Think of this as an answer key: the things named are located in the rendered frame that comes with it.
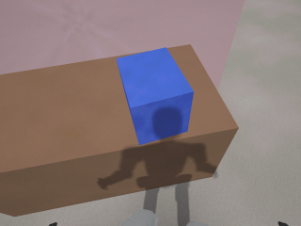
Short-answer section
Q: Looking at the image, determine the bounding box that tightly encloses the carton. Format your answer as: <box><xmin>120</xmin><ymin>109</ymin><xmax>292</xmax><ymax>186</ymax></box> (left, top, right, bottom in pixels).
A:
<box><xmin>116</xmin><ymin>47</ymin><xmax>194</xmax><ymax>145</ymax></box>

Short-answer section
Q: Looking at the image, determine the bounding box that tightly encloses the robot left thigh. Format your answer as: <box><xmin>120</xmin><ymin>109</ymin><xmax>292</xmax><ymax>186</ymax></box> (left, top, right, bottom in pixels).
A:
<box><xmin>121</xmin><ymin>209</ymin><xmax>159</xmax><ymax>226</ymax></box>

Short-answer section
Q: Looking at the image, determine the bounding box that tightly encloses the pedestal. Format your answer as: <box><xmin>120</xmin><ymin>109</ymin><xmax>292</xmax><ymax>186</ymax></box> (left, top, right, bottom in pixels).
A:
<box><xmin>0</xmin><ymin>44</ymin><xmax>239</xmax><ymax>217</ymax></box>

